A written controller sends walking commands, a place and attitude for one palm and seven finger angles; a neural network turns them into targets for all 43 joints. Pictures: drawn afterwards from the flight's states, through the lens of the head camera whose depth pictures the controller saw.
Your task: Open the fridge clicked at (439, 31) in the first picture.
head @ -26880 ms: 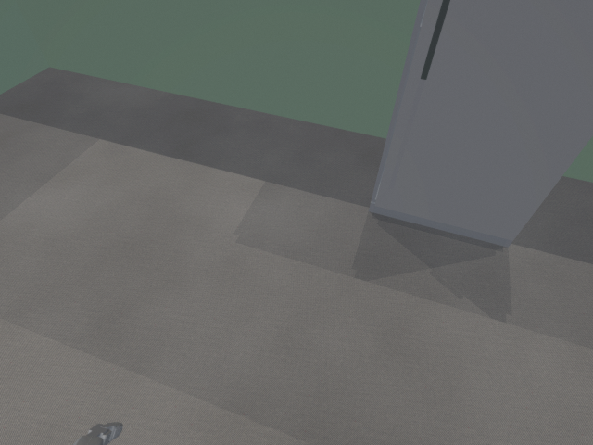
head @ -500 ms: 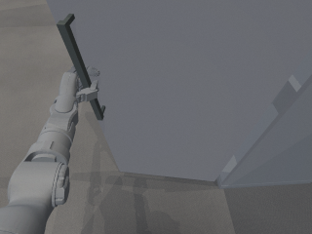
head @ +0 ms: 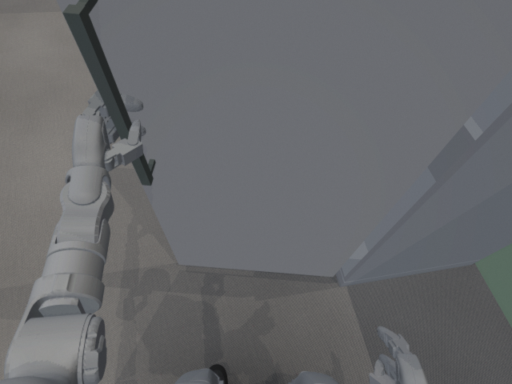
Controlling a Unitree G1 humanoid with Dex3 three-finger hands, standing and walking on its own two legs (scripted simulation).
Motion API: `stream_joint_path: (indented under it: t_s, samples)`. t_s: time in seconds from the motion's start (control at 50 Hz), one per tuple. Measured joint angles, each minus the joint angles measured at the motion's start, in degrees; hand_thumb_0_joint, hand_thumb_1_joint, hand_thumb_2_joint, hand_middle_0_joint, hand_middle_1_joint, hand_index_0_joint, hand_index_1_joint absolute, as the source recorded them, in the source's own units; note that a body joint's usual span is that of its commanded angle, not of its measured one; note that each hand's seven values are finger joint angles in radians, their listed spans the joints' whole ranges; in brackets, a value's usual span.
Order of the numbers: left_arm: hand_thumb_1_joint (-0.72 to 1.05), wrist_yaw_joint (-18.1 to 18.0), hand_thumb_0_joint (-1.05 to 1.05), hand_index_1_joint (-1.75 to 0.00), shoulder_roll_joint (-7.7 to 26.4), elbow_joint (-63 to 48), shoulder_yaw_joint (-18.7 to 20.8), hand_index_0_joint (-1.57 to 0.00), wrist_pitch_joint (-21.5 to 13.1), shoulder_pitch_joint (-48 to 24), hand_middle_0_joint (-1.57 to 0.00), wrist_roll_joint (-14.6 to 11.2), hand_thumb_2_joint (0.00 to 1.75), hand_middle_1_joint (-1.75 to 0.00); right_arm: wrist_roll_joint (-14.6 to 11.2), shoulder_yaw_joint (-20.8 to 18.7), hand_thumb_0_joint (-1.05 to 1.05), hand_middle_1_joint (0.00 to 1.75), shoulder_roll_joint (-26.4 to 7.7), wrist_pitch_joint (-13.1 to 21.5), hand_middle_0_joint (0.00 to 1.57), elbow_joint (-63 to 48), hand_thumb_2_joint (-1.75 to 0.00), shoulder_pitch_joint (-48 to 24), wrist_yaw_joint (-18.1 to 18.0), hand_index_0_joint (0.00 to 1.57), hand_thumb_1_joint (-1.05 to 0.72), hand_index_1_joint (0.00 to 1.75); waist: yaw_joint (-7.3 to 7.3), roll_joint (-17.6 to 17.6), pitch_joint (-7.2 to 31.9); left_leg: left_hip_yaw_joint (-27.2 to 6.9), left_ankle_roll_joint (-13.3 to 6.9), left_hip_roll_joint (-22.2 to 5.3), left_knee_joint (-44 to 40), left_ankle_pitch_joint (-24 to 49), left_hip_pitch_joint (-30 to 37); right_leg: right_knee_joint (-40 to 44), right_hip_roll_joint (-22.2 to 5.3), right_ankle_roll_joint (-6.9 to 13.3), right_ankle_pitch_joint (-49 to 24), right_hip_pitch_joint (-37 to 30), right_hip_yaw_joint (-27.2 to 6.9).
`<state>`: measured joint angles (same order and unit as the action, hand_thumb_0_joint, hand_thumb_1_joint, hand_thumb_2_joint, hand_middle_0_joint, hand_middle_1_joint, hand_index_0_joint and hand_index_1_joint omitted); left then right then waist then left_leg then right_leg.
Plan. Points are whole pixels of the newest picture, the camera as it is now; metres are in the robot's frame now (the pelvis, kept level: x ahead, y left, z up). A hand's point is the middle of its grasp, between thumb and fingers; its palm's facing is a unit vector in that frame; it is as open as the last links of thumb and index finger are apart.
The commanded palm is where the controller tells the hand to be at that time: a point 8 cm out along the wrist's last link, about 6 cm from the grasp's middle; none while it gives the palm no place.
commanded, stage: stop walking and hold the door back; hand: left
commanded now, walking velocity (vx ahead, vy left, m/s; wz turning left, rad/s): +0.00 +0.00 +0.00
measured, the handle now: (125, 112) +0.48 +0.23 +0.11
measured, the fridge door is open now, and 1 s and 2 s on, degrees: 76 75 75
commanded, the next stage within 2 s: loosen the grip on the handle in 0.12 s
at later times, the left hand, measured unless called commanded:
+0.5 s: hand (128, 133) +0.44 +0.22 +0.10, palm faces +0.21 -0.94 -0.26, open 9.7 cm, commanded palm +0.40 +0.26 +0.09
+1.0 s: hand (114, 137) +0.45 +0.25 +0.08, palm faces +0.25 -0.94 -0.24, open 14.1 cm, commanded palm +0.41 +0.30 +0.10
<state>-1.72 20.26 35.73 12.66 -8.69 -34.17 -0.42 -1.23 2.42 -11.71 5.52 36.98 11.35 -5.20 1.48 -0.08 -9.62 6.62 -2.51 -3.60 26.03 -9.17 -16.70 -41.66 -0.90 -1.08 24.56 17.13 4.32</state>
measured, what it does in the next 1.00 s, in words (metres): steps on the spot: right foot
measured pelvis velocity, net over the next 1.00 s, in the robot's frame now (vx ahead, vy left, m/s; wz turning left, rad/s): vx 0.01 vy -0.02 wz -0.02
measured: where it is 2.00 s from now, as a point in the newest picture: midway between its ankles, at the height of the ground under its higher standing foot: outside the picture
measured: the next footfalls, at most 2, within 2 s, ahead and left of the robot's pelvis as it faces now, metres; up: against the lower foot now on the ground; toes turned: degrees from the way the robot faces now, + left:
right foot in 0.08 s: +0.02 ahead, -0.13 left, +0.00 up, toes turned -4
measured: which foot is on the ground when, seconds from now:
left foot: down 0.00-1.00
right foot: up 0.00-0.06, down 0.08-1.00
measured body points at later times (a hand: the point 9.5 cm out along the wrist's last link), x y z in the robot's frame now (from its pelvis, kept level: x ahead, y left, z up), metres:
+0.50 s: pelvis +0.00 -0.03 -0.02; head +0.05 -0.02 +0.43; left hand +0.43 +0.27 +0.12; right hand +0.07 -0.33 -0.11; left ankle +0.05 +0.09 -0.74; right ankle -0.02 -0.13 -0.74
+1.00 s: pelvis +0.01 -0.02 -0.02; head +0.07 -0.02 +0.42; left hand +0.43 +0.30 +0.10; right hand +0.05 -0.29 -0.14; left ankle +0.05 +0.09 -0.74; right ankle -0.02 -0.13 -0.74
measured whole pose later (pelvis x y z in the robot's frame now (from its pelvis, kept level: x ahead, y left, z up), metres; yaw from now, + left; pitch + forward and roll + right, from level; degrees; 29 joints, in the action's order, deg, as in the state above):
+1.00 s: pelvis +0.01 -0.02 -0.02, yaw -1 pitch +8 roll -1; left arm 6.5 31.1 53.4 25.2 -12.4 -36.0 1.0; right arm -0.5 0.1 -14.4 2.7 41.7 20.2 -1.6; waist 5.4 0.6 1.7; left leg 6.7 -0.6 -4.8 38.3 -15.4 -30.9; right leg -37.6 0.1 1.0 21.2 24.6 4.1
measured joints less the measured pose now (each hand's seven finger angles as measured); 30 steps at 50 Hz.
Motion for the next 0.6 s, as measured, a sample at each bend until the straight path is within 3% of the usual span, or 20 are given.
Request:
stream_joint_path:
  t_s: [0.08, 0.14, 0.22, 0.26, 0.3, 0.36, 0.48, 0.6]
  samples:
    - [0.69, 0.62, -0.03, -1.40, 1.51, -1.07, -0.96, -0.40, -0.36, 0.60, -0.44, 0.15, 0.77, -1.36, 0.13, 2.39, 0.01, 0.30, 1.75, -0.20, 0.20, 0.57, -0.90, -0.19, 0.39, 0.20, -0.90, 0.30, -1.39, -0.57, 0.30, 0.90, 0.50, 0.81, 5.02, -2.93, -2.38, 14.62, -0.41, 0.67, -9.25, -5.92, -0.25]
    - [0.69, 0.36, -0.04, -1.40, 1.44, 0.14, -0.21, -0.41, -0.41, 1.17, -0.44, -0.25, 0.79, -1.37, -0.14, 2.34, 0.01, 0.30, 1.45, -0.73, 0.20, 2.16, -0.90, -1.62, 0.24, 0.20, -0.90, 0.30, -0.43, 1.95, -0.18, 0.22, 0.63, -0.01, 5.67, -3.50, -2.03, 14.22, 0.48, 0.77, -8.62, -6.48, 0.20]
    - [0.69, 0.00, -0.05, -1.40, 1.12, 2.97, -0.24, -0.42, 0.88, 0.67, -0.45, -0.80, 0.81, -1.38, -0.62, 1.56, 0.01, 0.30, 0.37, -1.32, 0.21, 2.88, -0.90, -1.19, -0.17, 0.20, -0.90, 0.30, -0.23, 1.75, 1.40, 0.64, 0.85, 0.66, 4.07, -3.04, -1.08, 13.86, -0.16, 0.53, -7.61, -6.46, -0.11]
    - [0.65, 2.24, -0.06, -1.40, 1.54, 6.79, 2.05, -0.42, 0.99, -1.68, -0.45, 4.87, 0.80, -1.38, 0.61, 0.52, 0.01, 0.30, 0.00, 0.10, 0.20, 2.79, -0.90, 0.24, 0.35, 0.20, -0.90, 0.30, -0.38, 0.56, 3.61, 1.13, 0.84, 1.28, 3.12, -2.64, -1.69, 12.51, -0.82, 0.58, -6.97, -4.67, -0.51]
    - [0.58, 4.33, -0.06, -1.40, 3.27, 11.99, 4.04, -0.43, 2.86, -4.87, -0.45, 6.84, 0.78, -1.38, 1.85, -0.65, 0.01, 0.30, -0.34, 1.10, 0.20, 3.19, -0.90, 1.74, 2.25, 0.20, -0.90, 0.30, 0.81, -0.74, 7.71, 0.67, 1.02, 1.55, 3.10, -2.08, -4.54, 11.18, -1.09, 0.98, -6.44, -1.47, -0.04]
    - [0.48, 5.64, -0.04, -1.40, 5.70, 13.61, 7.47, -0.44, 3.36, -5.83, -0.46, 4.82, 0.74, -1.39, 2.29, -2.04, 0.01, 0.30, -1.72, 1.03, 0.20, 2.55, -0.90, 3.35, 4.30, 0.20, -0.90, 0.30, 2.08, -2.10, 9.77, 0.74, 1.64, 0.66, 3.65, -1.98, -5.96, 10.61, -0.26, 1.70, -6.47, 0.17, -0.25]
    - [0.14, 5.59, -0.01, -1.39, 7.40, 11.25, 6.60, -0.42, 0.20, -3.49, -0.37, 3.14, 0.55, -1.34, 1.16, -4.79, 0.01, 0.30, -6.61, -1.39, 0.20, 1.32, -0.90, 7.59, 5.58, 0.20, -0.91, 0.30, 2.92, -0.93, 9.89, -0.12, 2.09, -0.66, 7.77, -3.24, -9.74, 7.42, 0.79, 2.54, -5.56, 3.33, 0.37]
    - [-0.27, 6.97, 0.00, -1.34, 8.89, 13.43, 6.86, -0.39, 1.03, -2.83, -0.36, 2.15, 0.34, -1.31, 0.32, -5.07, 0.01, 0.30, -7.22, -3.26, 0.20, 2.76, -0.90, 10.18, 4.68, 0.20, -0.91, 0.30, 3.40, -0.84, 9.52, -0.69, 2.39, -1.08, 9.15, -3.17, -12.21, 5.47, 1.14, 3.01, -5.03, 5.93, 0.80]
